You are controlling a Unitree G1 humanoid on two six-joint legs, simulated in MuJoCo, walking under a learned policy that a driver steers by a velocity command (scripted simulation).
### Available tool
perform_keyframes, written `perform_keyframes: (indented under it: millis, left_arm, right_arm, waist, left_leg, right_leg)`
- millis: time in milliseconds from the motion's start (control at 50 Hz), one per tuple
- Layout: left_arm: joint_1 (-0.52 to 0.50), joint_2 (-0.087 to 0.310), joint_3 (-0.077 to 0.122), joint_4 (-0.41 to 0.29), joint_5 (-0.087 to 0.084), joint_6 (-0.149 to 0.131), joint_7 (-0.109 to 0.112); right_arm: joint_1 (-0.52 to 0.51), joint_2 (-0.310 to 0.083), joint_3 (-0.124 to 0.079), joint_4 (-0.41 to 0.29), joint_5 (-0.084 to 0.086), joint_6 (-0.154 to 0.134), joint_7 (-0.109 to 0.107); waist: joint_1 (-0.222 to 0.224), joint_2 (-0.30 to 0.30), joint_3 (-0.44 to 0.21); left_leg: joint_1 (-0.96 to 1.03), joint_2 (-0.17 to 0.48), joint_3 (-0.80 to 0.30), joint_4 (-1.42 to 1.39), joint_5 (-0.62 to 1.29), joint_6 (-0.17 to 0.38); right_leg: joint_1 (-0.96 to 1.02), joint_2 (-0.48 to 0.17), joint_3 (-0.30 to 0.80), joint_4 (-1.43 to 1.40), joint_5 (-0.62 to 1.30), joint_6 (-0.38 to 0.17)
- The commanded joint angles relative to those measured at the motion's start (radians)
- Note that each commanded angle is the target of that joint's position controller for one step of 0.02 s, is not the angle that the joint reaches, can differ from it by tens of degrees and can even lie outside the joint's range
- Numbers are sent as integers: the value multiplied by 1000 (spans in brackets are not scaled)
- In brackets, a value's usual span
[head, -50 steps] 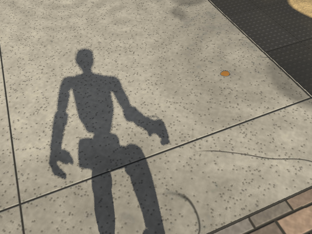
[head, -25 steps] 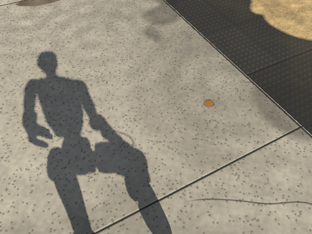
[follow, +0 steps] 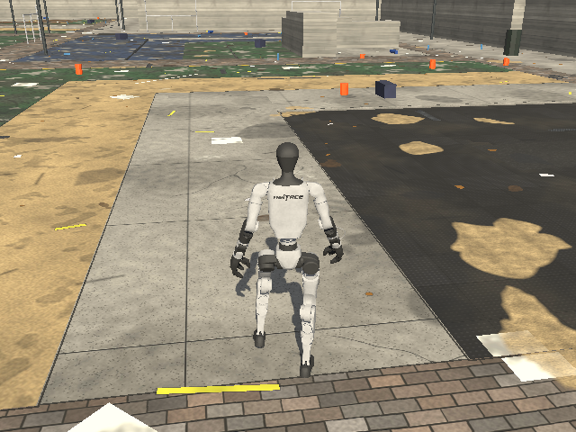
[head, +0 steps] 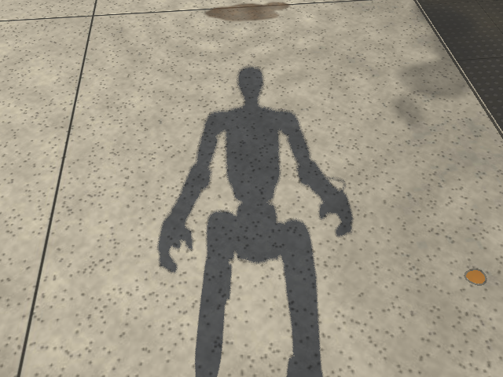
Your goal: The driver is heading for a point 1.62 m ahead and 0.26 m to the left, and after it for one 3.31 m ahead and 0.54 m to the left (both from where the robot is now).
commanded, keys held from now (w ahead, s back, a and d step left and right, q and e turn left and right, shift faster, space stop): w+q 0.30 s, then w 0.70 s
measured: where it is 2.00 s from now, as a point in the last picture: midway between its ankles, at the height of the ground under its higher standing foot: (198, 187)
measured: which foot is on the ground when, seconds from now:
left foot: up 0.00-0.18, down 0.20-0.74, up 0.76-1.00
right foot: down 0.00-0.22, up 0.24-0.70, down 0.72-1.00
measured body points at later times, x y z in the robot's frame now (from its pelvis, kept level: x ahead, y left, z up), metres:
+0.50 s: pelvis +0.27 +0.08 +0.00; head +0.29 +0.10 +0.45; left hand +0.38 +0.38 -0.10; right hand +0.40 -0.17 -0.11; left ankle +0.23 +0.14 -0.75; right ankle +0.47 -0.07 -0.68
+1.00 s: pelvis +0.57 +0.09 +0.00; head +0.60 +0.09 +0.45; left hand +0.53 +0.36 -0.12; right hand +0.79 -0.13 -0.11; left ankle +0.61 +0.28 -0.68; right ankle +0.59 +0.01 -0.75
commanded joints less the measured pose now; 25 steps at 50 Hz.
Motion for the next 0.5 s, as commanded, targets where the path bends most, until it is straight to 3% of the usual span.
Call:
perform_keyframes:
  millis: [20, 100, 140, 160, 180, 200, 220, 240, 260, 280, 300, 320, 340, 380, 420, 500]
  left_arm:
    - [-66, 165, 35, -68, -8, -9, 12]
    - [-13, 196, 47, -44, -29, 18, 13]
    - [-23, 222, 55, -45, -39, 32, 15]
    - [-31, 236, 60, -49, -44, 39, 17]
    - [-47, 241, 60, -53, -49, 49, 19]
    - [-44, 218, 50, -58, -43, 50, 21]
    - [-5, 110, 17, -93, 4, 40, 18]
    - [9, 62, -9, -140, -3, 0, 7]
    - [-119, 155, 12, -161, -47, -31, -5]
    - [-156, 157, 11, -176, -61, -49, -9]
    - [-147, 147, 11, -157, -39, -55, -1]
    - [-124, 159, 20, -140, -20, -47, 3]
    - [-99, 159, 23, -129, -17, -33, -1]
    - [-85, 131, 19, -122, -7, -10, -3]
    - [-141, 107, 10, -140, -3, 1, -1]
    - [-266, 79, -4, -170, -11, -4, -12]
  right_arm:
    - [-74, -10, 9, -81, -3, -12, 22]
    - [-164, -19, 11, -134, -2, -8, 43]
    - [-145, -46, -2, -148, -4, -4, 49]
    - [-94, -69, -15, -142, -4, 0, 48]
    - [26, -104, -37, -114, -1, 2, 45]
    - [204, -170, -75, -62, 3, 7, 31]
    - [280, -277, -101, -41, 10, 15, 8]
    - [238, -306, -90, -88, 4, -6, 18]
    - [234, -211, -62, -87, -4, -24, 27]
    - [200, -174, -50, -82, -6, -37, 28]
    - [127, -146, -41, -91, -5, -42, 26]
    - [66, -104, -27, -104, -11, -43, 21]
    - [36, -86, -18, -117, -23, -43, 16]
    - [44, -94, -18, -109, -23, -51, 7]
    - [78, -114, -21, -87, -21, -56, -5]
    - [128, -120, -18, -52, -18, -55, -16]
  waist:
    - [-5, -85, 42]
    - [13, -84, 71]
    - [-21, -109, 38]
    - [-57, -127, -4]
    - [-130, -121, -68]
    - [-214, -85, -159]
    - [-183, 138, -221]
    - [-123, 216, -375]
    - [-183, 73, -311]
    - [-162, 55, -195]
    - [-113, -25, -132]
    - [-74, -15, -99]
    - [-49, 9, -89]
    - [-39, 4, -82]
    - [-53, 1, -49]
    - [-106, 21, -8]
  left_leg:
    - [20, 9, 34, -133, 104, 5]
    - [9, -14, 80, -235, 31, 39]
    - [87, -63, 129, -253, -67, 74]
    - [172, -101, 159, -251, -119, 95]
    - [331, -149, 184, -289, -115, 125]
    - [612, -178, 154, -340, -68, 166]
    - [906, 45, -227, -372, -99, 263]
    - [1083, 221, -774, -557, -316, 437]
    - [1053, 207, -704, -621, -310, 376]
    - [936, 172, -556, -617, -243, 337]
    - [789, 124, -445, -615, -147, 299]
    - [679, 93, -353, -626, -42, 277]
    - [606, 76, -312, -649, 21, 271]
    - [536, 61, -245, -679, 143, 279]
    - [509, 44, -185, -704, 190, 271]
    - [502, 0, -104, -718, 100, 214]
  right_leg:
    - [-30, -276, 66, -133, 250, -136]
    - [100, -314, 17, -81, 333, -114]
    - [143, -319, -15, 22, 604, -94]
    - [150, -315, -30, 120, 772, -83]
    - [120, -292, -55, 291, 867, -65]
    - [-24, -251, -73, 535, 768, -25]
    - [-387, -152, -73, 888, 106, 33]
    - [-664, 25, 160, 1123, -415, 59]
    - [-775, -30, 269, 1154, -347, 36]
    - [-799, -72, 256, 1093, -256, 11]
    - [-733, -115, 261, 1004, -181, 9]
    - [-659, -147, 261, 922, -129, 16]
    - [-598, -162, 262, 893, -94, 23]
    - [-558, -159, 238, 826, -47, 50]
    - [-584, -151, 226, 713, 52, 74]
    - [-553, -114, 210, 436, 312, 78]
Keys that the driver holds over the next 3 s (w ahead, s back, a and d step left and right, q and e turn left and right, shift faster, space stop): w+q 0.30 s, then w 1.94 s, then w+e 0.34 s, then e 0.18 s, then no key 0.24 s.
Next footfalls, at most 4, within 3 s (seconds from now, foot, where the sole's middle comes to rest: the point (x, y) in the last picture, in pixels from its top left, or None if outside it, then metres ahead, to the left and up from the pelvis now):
0.20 left None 0.27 0.15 -0.78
0.72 right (271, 328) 0.62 0.02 -0.78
1.26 left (173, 253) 0.85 0.33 -0.78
1.80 right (231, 171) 1.20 0.18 -0.78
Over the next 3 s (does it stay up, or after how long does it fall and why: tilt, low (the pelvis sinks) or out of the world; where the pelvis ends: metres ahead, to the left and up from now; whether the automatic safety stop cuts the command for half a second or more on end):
stays up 1.58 0.37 -0.02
